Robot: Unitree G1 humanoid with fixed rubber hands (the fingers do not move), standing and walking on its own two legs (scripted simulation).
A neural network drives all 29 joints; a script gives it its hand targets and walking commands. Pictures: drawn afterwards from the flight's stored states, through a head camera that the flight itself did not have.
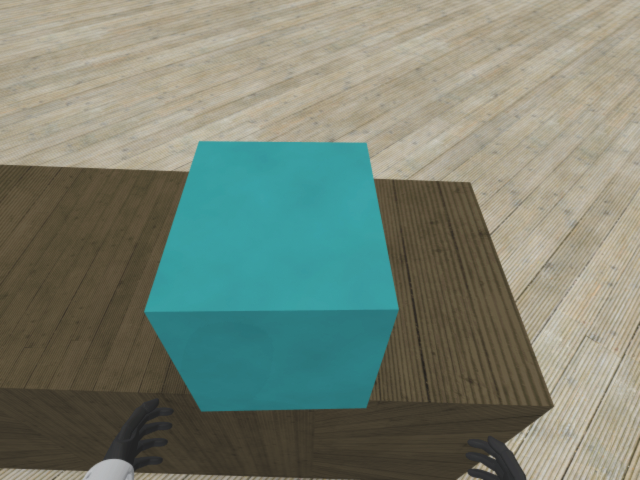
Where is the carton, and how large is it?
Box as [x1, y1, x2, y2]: [144, 141, 398, 411]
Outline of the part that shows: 199,141 144,310 201,411 366,407 398,310 366,143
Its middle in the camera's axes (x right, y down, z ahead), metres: -0.06 +0.05 +0.62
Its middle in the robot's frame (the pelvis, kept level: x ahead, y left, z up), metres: +0.44 +0.07 -0.02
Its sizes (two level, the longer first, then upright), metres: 0.313 0.266 0.296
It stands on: a pedestal, 0.60 m high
